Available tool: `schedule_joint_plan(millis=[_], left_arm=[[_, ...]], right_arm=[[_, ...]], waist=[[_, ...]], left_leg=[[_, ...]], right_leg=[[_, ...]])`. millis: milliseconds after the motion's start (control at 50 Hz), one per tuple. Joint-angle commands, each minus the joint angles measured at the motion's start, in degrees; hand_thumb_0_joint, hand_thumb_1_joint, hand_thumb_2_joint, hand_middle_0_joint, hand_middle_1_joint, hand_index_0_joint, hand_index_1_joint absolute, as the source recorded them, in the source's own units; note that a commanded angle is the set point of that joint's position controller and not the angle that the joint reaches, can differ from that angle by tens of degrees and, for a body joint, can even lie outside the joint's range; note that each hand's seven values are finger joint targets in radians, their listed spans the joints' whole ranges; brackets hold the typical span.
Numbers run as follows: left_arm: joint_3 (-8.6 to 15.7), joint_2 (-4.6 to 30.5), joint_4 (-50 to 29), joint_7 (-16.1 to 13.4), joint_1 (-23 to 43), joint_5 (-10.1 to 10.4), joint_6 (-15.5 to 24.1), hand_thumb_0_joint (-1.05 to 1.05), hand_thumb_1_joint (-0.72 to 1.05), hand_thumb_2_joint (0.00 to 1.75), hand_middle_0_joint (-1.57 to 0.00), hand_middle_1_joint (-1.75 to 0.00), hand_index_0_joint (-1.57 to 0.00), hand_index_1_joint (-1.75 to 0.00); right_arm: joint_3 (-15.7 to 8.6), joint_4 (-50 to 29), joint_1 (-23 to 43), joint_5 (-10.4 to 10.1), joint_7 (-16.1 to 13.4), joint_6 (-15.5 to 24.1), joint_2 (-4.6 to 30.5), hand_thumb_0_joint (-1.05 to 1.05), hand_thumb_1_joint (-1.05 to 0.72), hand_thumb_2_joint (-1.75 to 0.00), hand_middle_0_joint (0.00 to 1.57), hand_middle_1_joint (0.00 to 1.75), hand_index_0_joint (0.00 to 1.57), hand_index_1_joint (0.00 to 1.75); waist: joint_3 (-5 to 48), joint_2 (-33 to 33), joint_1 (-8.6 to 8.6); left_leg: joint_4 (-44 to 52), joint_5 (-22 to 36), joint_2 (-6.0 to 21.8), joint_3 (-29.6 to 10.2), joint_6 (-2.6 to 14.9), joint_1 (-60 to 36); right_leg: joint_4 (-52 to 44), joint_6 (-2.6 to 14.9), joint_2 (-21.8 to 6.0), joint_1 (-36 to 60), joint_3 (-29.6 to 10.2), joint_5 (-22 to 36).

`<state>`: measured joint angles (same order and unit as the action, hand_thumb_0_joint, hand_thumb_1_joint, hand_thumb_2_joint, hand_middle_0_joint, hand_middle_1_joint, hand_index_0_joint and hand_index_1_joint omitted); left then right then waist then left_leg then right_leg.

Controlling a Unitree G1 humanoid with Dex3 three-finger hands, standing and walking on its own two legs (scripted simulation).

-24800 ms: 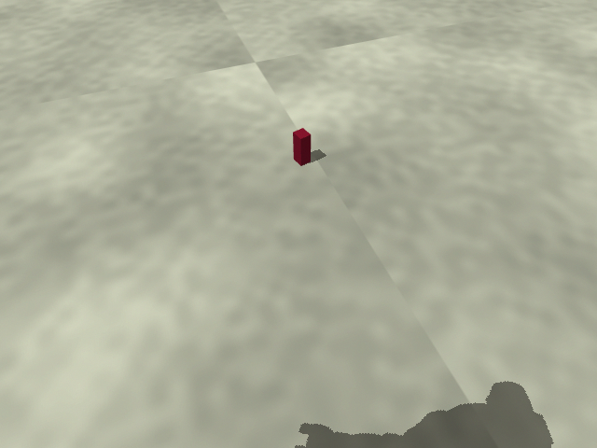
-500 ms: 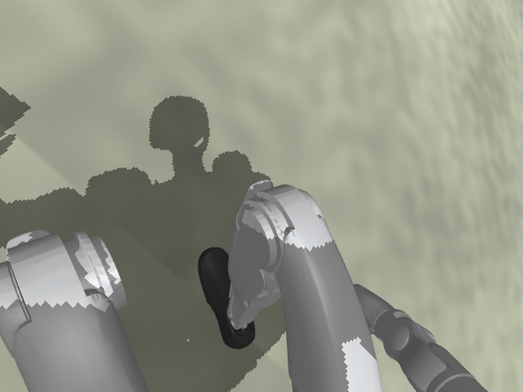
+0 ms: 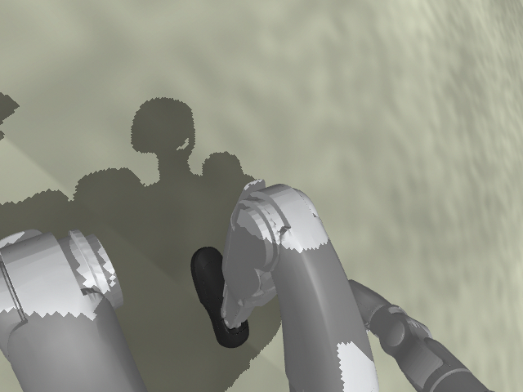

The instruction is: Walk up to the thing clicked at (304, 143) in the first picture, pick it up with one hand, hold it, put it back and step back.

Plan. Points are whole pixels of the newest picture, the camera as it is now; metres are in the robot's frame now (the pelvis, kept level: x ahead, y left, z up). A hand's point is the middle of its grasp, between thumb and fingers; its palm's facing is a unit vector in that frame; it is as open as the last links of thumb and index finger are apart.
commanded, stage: open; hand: left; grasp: from the side
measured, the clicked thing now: out of the picture +0.46 +0.30 -0.20
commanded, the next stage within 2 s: withdraw in 0.34 s
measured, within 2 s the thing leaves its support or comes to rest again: neither
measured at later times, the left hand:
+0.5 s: hand out of the picture +0.45 +0.33 -0.17, palm faces +0.53 -0.85 +0.01, open 16.4 cm
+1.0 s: hand out of the picture +0.42 +0.41 -0.09, palm faces +0.48 -0.87 -0.08, open 17.5 cm
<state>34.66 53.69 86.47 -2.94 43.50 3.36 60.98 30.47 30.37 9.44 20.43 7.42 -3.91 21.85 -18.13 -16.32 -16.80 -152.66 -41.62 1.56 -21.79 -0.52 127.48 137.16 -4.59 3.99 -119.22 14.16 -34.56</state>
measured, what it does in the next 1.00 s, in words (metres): stands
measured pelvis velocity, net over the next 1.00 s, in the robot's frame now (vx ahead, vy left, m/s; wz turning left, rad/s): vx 0.00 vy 0.00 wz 0.03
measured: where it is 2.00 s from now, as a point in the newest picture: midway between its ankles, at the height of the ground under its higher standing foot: (164, 353)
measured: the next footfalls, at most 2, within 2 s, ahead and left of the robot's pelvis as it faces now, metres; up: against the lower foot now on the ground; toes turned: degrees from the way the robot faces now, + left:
none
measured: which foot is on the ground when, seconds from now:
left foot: down 0.00-1.00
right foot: down 0.00-1.00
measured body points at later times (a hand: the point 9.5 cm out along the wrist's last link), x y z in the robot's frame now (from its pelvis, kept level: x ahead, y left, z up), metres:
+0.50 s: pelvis +0.00 +0.00 +0.00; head +0.24 +0.19 +0.33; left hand +0.42 +0.37 -0.17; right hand +0.16 -0.24 -0.03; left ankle +0.08 +0.12 -0.25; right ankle +0.14 -0.12 -0.25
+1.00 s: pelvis +0.00 +0.00 +0.02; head +0.21 +0.17 +0.37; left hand +0.39 +0.45 -0.08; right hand +0.17 -0.25 -0.03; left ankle +0.08 +0.12 -0.25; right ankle +0.14 -0.12 -0.25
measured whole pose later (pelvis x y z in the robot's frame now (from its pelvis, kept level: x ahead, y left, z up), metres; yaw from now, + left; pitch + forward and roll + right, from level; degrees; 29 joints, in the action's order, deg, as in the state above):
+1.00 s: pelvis +0.00 +0.00 +0.02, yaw +2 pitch +19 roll -17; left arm 34.1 53.1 72.7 9.3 39.1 7.7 46.0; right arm 23.4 31.9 3.3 13.5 5.5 -5.7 21.7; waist -10.4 -9.2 -12.5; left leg -147.9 -40.3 1.9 -17.7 1.0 128.8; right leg 134.4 -4.1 2.7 -120.1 11.9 -35.2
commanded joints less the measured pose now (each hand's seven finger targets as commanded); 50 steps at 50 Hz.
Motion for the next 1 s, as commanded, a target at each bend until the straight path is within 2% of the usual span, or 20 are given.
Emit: schedule_joint_plan(millis=[0,140,220,280,340,360,380,540,580,600,640,660,720,760,800,840,880,920,960,980], left_arm=[[-0.8,11.0,-8.0,1.0,11.0,-0.5,3.9,0.00,-0.37,0.36,-0.61,-0.57,-0.64,-0.55],[0.5,10.7,-7.6,0.3,10.8,0.6,3.9,0.00,-0.44,0.27,-0.49,-0.45,-0.51,-0.43],[-0.7,11.2,-8.1,0.5,11.7,-0.3,3.8,0.00,-0.49,0.20,-0.37,-0.34,-0.40,-0.32],[-2.5,8.5,-7.4,0.6,11.5,-0.3,3.7,0.00,-0.51,0.13,-0.28,-0.25,-0.31,-0.23],[0.2,13.0,-7.9,-0.2,10.7,-0.7,3.7,0.00,-0.60,0.06,-0.21,-0.17,-0.23,-0.15],[-1.0,10.7,-7.5,-0.2,10.9,-0.4,3.6,0.00,-0.61,0.03,-0.20,-0.15,-0.22,-0.13],[-0.5,11.5,-7.7,-0.4,11.0,-0.6,3.5,0.00,-0.61,0.01,-0.17,-0.12,-0.19,-0.10],[-1.2,11.9,-8.3,-0.2,11.5,-1.1,4.0,0.00,-0.56,0.10,-0.11,-0.16,-0.14,-0.13],[0.3,15.6,-11.0,0.0,12.3,-1.4,3.9,0.00,-0.58,0.09,-0.09,-0.14,-0.12,-0.11],[0.1,14.7,-9.5,0.3,9.7,-1.2,3.3,0.00,-0.58,0.08,-0.07,-0.12,-0.10,-0.10],[4.4,20.9,-17.1,0.3,12.5,-1.0,3.0,0.00,-0.61,0.08,-0.07,-0.12,-0.10,-0.10],[5.6,21.5,-18.8,0.5,12.2,-0.8,2.5,0.00,-0.60,0.09,-0.06,-0.12,-0.09,-0.10],[5.0,18.1,-21.7,1.9,11.0,0.3,-0.1,0.00,-0.61,0.08,-0.08,-0.12,-0.11,-0.10],[5.9,19.8,-24.8,3.6,10.5,-0.1,-2.6,0.00,-0.61,0.08,-0.09,-0.13,-0.11,-0.11],[2.8,15.8,-24.3,6.4,8.9,0.1,-5.6,0.00,-0.61,0.08,-0.09,-0.13,-0.12,-0.11],[-2.1,8.5,-20.3,9.7,4.8,0.9,-9.0,0.00,-0.61,0.06,-0.08,-0.13,-0.12,-0.10],[-2.4,7.0,-18.2,12.0,3.0,2.6,-11.6,0.00,-0.61,0.04,-0.06,-0.11,-0.10,-0.08],[0.3,9.0,-21.2,13.2,4.4,5.0,-12.6,0.00,-0.61,0.02,-0.05,-0.11,-0.10,-0.07],[-0.9,5.6,-23.1,14.6,8.8,7.1,-13.0,0.00,-0.53,0.00,-0.03,-0.02,-0.04,0.00],[1.7,19.1,-22.2,11.5,4.3,-4.5,-17.3,0.00,-0.49,0.05,-0.07,-0.07,-0.08,-0.06]], right_arm=[[-7.0,-0.1,-2.4,0.6,-1.3,-1.1,20.6,0.00,-0.90,-0.89,0.20,0.30,0.20,0.30],[-6.8,-0.2,-2.6,0.6,-1.2,-1.4,20.8,0.00,-0.90,-0.89,0.20,0.30,0.20,0.30],[-6.8,-0.5,-2.1,0.6,-1.2,-1.4,20.5,0.00,-0.90,-0.89,0.20,0.30,0.20,0.30],[-6.8,0.2,-2.4,0.5,-1.1,-1.4,20.2,0.00,-0.90,-0.89,0.20,0.30,0.20,0.30],[-6.6,-0.8,-2.0,0.5,-1.2,-1.6,20.9,0.00,-0.90,-0.89,0.20,0.30,0.20,0.30],[-6.4,-1.0,-1.9,0.5,-1.1,-1.7,20.6,0.00,-0.90,-0.89,0.20,0.30,0.20,0.30],[-6.6,-0.7,-2.0,0.5,-1.1,-1.7,20.7,0.00,-0.91,-0.90,0.20,0.30,0.20,0.30],[-6.2,-0.8,-1.8,0.8,-1.3,-1.5,20.4,0.00,-0.88,-0.89,0.20,0.30,0.20,0.30],[-6.2,-0.9,-2.0,0.6,-1.4,-1.8,20.6,0.00,-0.88,-0.89,0.20,0.30,0.20,0.30],[-6.4,-0.2,-2.2,0.3,-1.4,-1.9,20.6,0.00,-0.88,-0.89,0.20,0.30,0.20,0.30],[-7.0,-0.1,-3.4,0.1,-1.7,-2.2,20.9,0.00,-0.89,-0.89,0.20,0.30,0.20,0.30],[-7.4,-0.2,-3.8,0.0,-1.8,-2.3,20.9,0.00,-0.88,-0.89,0.20,0.30,0.20,0.30],[-8.9,0.2,-5.2,-0.9,-1.7,-2.6,20.6,0.00,-0.90,-0.89,0.20,0.30,0.20,0.30],[-10.4,0.0,-5.7,-1.9,-2.1,-2.8,20.4,0.00,-0.90,-0.90,0.20,0.30,0.20,0.30],[-11.4,-0.1,-6.5,-2.9,-2.2,-3.1,19.4,0.00,-0.89,-0.89,0.20,0.30,0.20,0.30],[-12.3,1.2,-7.8,-4.2,-2.6,-2.9,18.3,0.00,-0.89,-0.89,0.20,0.30,0.20,0.30],[-13.2,0.3,-8.0,-5.7,-3.0,-2.6,18.6,0.00,-0.88,-0.89,0.20,0.30,0.20,0.30],[-13.9,0.1,-9.0,-6.9,-3.1,-2.1,18.3,0.00,-0.87,-0.89,0.20,0.30,0.20,0.30],[-14.5,-0.2,-9.5,-7.8,-3.1,-1.5,17.8,0.00,-0.78,-0.87,0.20,0.30,0.20,0.30],[-19.3,2.1,-12.0,-9.6,-3.4,-2.2,17.3,0.00,-0.86,-0.91,0.20,0.30,0.20,0.30]], waist=[[32.8,34.6,-5.81],[33.0,33.8,-6.00],[31.7,34.1,-6.35],[31.0,33.4,-6.42],[32.3,34.6,-5.33],[32.3,33.9,-5.80],[31.9,34.7,-5.63],[32.3,33.7,-6.17],[33.4,35.3,-5.25],[32.3,35.1,-4.34],[36.8,39.4,-2.68],[38.1,41.3,-2.09],[40.6,44.2,-1.79],[41.7,45.5,-0.02],[40.1,43.5,-0.71],[35.7,37.2,-1.74],[34.0,31.6,-1.47],[36.9,29.4,0.50],[38.5,29.7,-0.61],[45.5,36.4,4.98]], left_leg=[[19.5,10.6,3.9,5.3,-1.09,-23.1],[19.5,11.6,4.0,4.6,-1.03,-23.2],[19.9,9.2,4.0,5.0,-0.88,-22.1],[20.3,8.0,4.2,4.5,-1.03,-22.6],[20.5,9.0,4.1,4.3,-1.07,-23.0],[20.4,9.0,4.1,4.3,-1.13,-23.1],[20.6,9.3,4.2,4.2,-1.20,-23.3],[19.5,11.3,4.2,4.6,-0.89,-23.2],[20.2,10.2,4.1,5.0,-0.90,-23.3],[20.5,8.8,4.1,5.1,-0.90,-22.7],[21.0,11.1,4.4,5.4,-1.46,-26.3],[21.6,13.3,4.5,5.1,-1.84,-28.8],[23.3,14.7,4.4,5.5,-2.33,-30.7],[24.2,16.0,4.3,6.2,-2.39,-31.0],[24.3,12.6,3.9,7.4,-1.58,-26.5],[24.3,8.2,3.6,7.9,-0.63,-21.5],[24.4,5.6,3.2,8.0,0.35,-17.3],[24.0,4.4,2.8,8.5,1.02,-16.0],[24.6,3.3,2.6,7.6,0.96,-17.5],[28.3,6.3,2.6,9.4,0.42,-26.1]], right_leg=[[-8.8,4.39,1.8,16.6,6.3,10.9],[-8.8,4.30,1.8,17.6,6.6,11.8],[-9.2,4.48,2.0,16.4,6.5,9.7],[-9.5,4.35,1.8,15.4,6.6,8.7],[-8.9,4.56,1.9,16.2,6.7,9.3],[-9.1,4.49,1.8,16.2,6.8,9.3],[-8.8,4.59,1.8,15.9,6.8,9.5],[-9.2,4.34,2.0,17.1,6.5,11.1],[-9.5,4.47,2.0,17.8,6.4,10.0],[-9.7,4.46,1.9,17.0,6.1,8.9],[-9.0,4.76,1.9,17.6,5.6,10.0],[-8.5,4.87,1.6,17.6,5.4,11.3],[-8.4,5.12,1.4,16.9,5.1,11.8],[-8.3,5.42,1.1,15.6,4.2,12.2],[-9.4,5.43,1.1,15.6,3.7,10.6],[-11.2,5.30,1.1,13.5,3.4,7.9],[-12.5,4.89,0.9,13.2,3.5,6.2],[-13.0,4.84,0.9,14.3,3.0,5.2],[-12.5,5.07,0.7,12.4,3.3,4.6],[-13.3,5.60,-0.3,11.1,1.6,4.9]])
